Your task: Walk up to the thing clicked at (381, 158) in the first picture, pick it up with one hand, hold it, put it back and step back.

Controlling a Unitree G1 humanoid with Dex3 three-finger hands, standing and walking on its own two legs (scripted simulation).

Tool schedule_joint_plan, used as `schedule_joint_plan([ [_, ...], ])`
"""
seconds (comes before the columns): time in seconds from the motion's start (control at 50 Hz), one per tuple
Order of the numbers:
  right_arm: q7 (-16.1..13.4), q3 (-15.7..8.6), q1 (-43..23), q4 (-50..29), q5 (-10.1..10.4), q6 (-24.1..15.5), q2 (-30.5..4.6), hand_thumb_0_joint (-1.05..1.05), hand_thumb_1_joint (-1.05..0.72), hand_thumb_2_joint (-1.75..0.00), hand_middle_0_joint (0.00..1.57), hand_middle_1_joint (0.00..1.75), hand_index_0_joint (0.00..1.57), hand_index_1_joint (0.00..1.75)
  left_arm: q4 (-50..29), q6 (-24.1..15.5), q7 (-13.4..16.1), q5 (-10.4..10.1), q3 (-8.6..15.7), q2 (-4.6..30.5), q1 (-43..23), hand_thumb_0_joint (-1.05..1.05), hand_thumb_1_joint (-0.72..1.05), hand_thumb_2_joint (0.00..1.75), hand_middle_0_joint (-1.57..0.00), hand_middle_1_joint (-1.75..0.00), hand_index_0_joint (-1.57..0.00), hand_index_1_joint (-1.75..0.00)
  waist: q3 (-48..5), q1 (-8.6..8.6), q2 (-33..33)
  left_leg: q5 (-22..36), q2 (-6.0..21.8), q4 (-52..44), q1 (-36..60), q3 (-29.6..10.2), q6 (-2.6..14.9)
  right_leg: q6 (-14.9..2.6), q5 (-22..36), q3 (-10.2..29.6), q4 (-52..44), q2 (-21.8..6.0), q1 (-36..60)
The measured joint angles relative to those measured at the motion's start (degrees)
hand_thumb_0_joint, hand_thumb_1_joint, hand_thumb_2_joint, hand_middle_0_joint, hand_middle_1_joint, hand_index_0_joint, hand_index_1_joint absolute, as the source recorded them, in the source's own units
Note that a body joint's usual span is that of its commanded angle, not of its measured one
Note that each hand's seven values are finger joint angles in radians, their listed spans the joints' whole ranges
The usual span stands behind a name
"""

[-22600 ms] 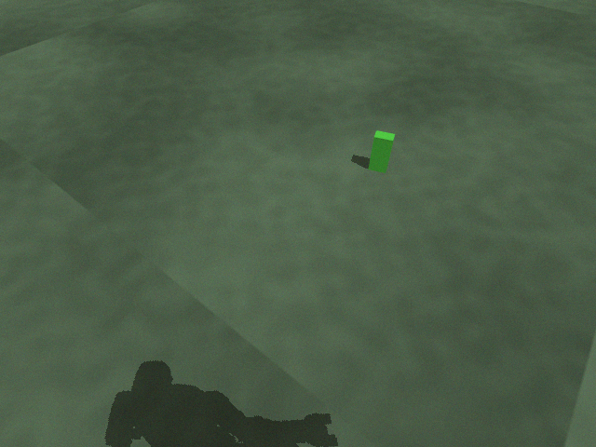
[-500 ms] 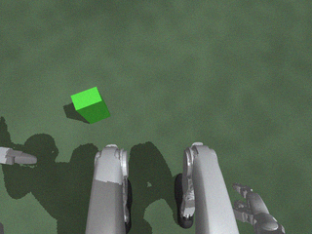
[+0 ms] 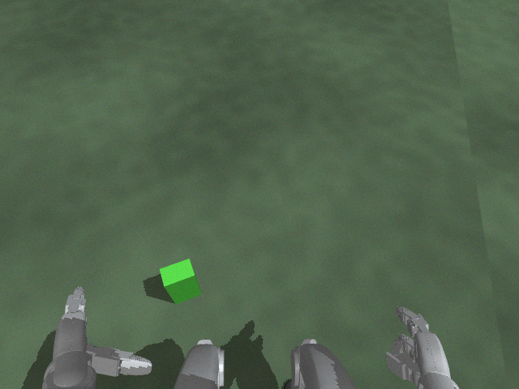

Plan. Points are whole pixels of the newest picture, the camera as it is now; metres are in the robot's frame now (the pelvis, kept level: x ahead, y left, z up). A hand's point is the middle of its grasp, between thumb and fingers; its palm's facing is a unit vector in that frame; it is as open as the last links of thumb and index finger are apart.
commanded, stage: home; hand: left
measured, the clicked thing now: (182, 282) +0.45 +0.22 -0.56
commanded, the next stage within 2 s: stand in 2.00 s
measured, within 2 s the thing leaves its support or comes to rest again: neither
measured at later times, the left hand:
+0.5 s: hand (123, 343) +0.19 +0.19 +0.00, palm faces +0.13 -0.94 -0.30, open 17.4 cm
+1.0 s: hand (135, 345) +0.19 +0.17 +0.01, palm faces +0.11 -0.95 -0.30, open 17.4 cm
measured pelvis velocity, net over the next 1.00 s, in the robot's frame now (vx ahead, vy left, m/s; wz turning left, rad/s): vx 0.03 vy -0.01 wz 0.01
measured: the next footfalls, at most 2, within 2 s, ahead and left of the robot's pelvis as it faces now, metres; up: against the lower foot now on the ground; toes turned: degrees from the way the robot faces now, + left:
none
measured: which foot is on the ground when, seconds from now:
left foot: down 0.00-1.00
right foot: down 0.00-1.00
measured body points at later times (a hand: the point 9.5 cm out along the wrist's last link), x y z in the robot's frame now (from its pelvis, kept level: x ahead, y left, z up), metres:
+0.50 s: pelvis +0.03 +0.00 +0.06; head +0.05 +0.00 +0.51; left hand +0.18 +0.24 +0.02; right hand +0.20 -0.23 -0.01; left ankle +0.03 +0.12 -0.63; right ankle +0.03 -0.13 -0.63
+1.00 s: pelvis +0.03 -0.01 +0.06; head +0.05 -0.01 +0.51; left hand +0.18 +0.22 +0.03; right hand +0.19 -0.25 -0.02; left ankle +0.03 +0.12 -0.63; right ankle +0.03 -0.13 -0.63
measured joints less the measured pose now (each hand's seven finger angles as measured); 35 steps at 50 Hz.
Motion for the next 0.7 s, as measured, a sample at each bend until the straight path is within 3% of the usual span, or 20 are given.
schedule_joint_plan([
  [0.16, -1.7, 0.62, 4.96, -1.15, -0.33, -0.88, 1.36, 0.01, -0.9, -0.9, 0.2, 0.3, 0.2, 0.3, -10.5, 3.51, 0.97, -0.77, -5.43, -2.94, 9.46, -0.01, -0.54, 0.05, -0.06, -0.05, -0.06, -0.05, 0.14, -0.63, 1.49, 2.34, 0.02, -11.11, 14.4, 1.07, 0.48, 0.6, 2.85, 0.7, -11.62, 0.19, 14.39],
  [0.28, -2.12, 0.86, 6.28, -1.97, -0.71, -1.97, 2.14, 0.01, -0.9, -0.9, 0.2, 0.3, 0.2, 0.3, -17.8, 4.4, 0.39, -0.87, -8.23, -4.25, 15.16, -0.01, -0.56, 0.04, -0.06, -0.05, -0.06, -0.05, 0.28, -0.06, 2.58, 2.94, -0.12, -15.27, 20.55, 1.73, 0.71, 0.9, 3.57, 1.22, -15.74, 0.11, 20.36],
  [0.46, -1.76, 1.14, 4.37, -2.35, -1.55, -3.83, 2.44, 0.01, -0.9, -0.9, 0.2, 0.3, 0.2, 0.3, -18.68, 4.17, -1.16, -0.42, -8.1, -4.63, 16.47, -0.01, -0.54, 0.06, -0.06, -0.05, -0.06, -0.05, 2.54, 1.31, 1.79, 3.67, -0.35, -17.45, 23.72, 1.45, 0.36, 0.64, 3.8, 0.9, -17.34, -0.07, 23.43],
  [0.7, -1.56, 0.5, 3.52, -1.3, -1.96, -5.22, 1.36, 0.01, -0.9, -0.9, 0.2, 0.3, 0.2, 0.3, -17.48, 3.63, -1.83, -0.19, -8.01, -4.98, 15.2, -0.01, -0.51, 0.07, -0.06, -0.05, -0.06, -0.06, 3.34, 1.26, 1.67, 4.29, -0.23, -18.73, 25.34, 0.95, -0.26, 0.07, 3.99, 0.4, -18.17, 0.08, 25.0],
])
